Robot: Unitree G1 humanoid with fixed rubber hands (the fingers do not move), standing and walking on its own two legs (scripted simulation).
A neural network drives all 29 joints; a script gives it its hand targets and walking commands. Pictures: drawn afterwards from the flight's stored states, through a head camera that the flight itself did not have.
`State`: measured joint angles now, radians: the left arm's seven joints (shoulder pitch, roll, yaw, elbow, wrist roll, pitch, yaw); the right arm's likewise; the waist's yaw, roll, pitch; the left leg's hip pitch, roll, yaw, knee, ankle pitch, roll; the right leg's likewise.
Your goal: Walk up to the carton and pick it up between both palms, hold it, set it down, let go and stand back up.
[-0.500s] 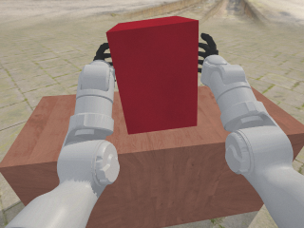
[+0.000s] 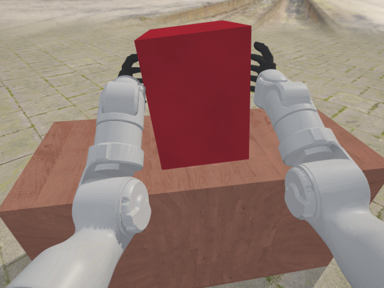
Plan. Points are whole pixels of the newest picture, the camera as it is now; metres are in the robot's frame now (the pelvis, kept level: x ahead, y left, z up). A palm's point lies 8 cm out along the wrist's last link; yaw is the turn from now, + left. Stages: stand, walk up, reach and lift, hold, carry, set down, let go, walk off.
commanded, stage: hold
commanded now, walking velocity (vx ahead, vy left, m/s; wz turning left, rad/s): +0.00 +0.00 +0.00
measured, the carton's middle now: (194, 88) +0.47 -0.02 +0.27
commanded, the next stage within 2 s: none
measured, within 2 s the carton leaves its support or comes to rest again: neither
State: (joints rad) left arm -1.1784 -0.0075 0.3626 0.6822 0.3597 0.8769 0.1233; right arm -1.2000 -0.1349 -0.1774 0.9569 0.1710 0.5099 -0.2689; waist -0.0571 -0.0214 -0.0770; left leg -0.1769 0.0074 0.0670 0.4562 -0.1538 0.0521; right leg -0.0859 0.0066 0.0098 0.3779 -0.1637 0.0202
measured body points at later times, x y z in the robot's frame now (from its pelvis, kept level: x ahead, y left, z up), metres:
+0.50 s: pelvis +0.00 +0.00 +0.00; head -0.08 +0.03 +0.44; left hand +0.40 +0.12 +0.31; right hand +0.40 -0.15 +0.32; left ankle +0.07 +0.08 -0.74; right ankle +0.04 -0.14 -0.74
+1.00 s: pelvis +0.00 +0.00 +0.00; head -0.08 +0.03 +0.44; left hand +0.40 +0.12 +0.31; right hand +0.40 -0.15 +0.32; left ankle +0.07 +0.08 -0.74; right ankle +0.04 -0.14 -0.74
